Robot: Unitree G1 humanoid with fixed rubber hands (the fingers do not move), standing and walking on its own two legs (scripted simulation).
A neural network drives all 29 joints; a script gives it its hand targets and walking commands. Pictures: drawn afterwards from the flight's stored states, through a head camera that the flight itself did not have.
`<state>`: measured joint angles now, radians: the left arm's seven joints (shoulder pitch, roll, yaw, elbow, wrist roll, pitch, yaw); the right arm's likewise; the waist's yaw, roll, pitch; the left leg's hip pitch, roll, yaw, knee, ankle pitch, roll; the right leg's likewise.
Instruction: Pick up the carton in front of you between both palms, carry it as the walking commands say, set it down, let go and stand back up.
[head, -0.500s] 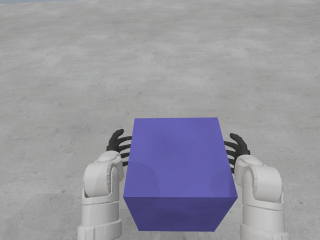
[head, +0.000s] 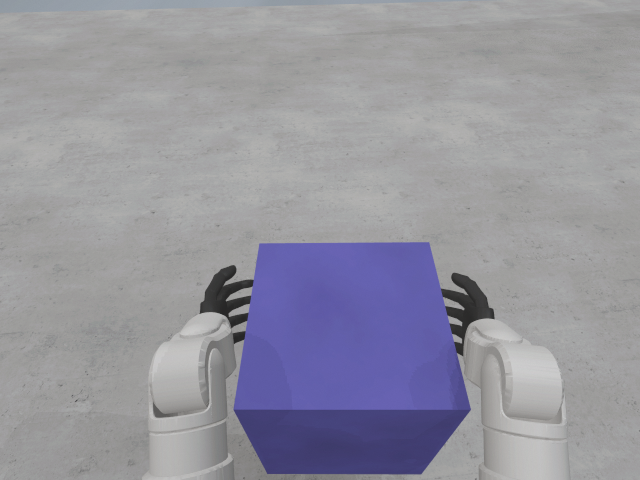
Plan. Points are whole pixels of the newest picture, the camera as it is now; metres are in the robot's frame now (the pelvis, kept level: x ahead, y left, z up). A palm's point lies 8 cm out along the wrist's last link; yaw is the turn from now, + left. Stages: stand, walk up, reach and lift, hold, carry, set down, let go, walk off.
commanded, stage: carry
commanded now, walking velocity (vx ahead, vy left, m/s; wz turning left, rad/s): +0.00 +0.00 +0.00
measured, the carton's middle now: (344, 364) +0.26 +0.00 +0.00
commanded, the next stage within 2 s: none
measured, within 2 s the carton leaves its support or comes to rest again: neither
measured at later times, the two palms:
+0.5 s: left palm (250, 213) +0.46 +0.14 +0.09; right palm (450, 215) +0.47 -0.16 +0.08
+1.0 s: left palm (226, 228) +0.43 +0.17 +0.08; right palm (432, 227) +0.44 -0.13 +0.08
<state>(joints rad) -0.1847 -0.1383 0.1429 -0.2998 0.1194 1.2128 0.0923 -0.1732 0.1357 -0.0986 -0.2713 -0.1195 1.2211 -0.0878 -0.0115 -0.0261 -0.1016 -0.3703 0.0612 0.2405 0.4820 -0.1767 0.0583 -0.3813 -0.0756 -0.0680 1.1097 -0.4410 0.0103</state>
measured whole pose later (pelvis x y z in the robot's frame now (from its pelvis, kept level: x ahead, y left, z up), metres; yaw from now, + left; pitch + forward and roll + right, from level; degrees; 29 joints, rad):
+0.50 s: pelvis +0.19 -0.02 +0.00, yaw +3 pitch +5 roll -1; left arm -0.19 -0.14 0.12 -0.30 0.12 1.18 0.08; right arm -0.17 0.14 -0.11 -0.33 -0.13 1.23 -0.09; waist 0.00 0.03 -0.10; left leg -0.12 0.09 0.13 0.48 -0.40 -0.05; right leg -0.38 -0.04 -0.22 0.50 -0.20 -0.05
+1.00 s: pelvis +0.18 +0.00 -0.01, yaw +3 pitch +2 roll -1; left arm -0.16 -0.13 0.11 -0.31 0.12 1.20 0.08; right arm -0.14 0.13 -0.09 -0.33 -0.12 1.24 -0.09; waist 0.00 0.02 -0.11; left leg -0.11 0.05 0.14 0.54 -0.47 0.00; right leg -0.38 -0.08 -0.20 0.58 -0.23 -0.01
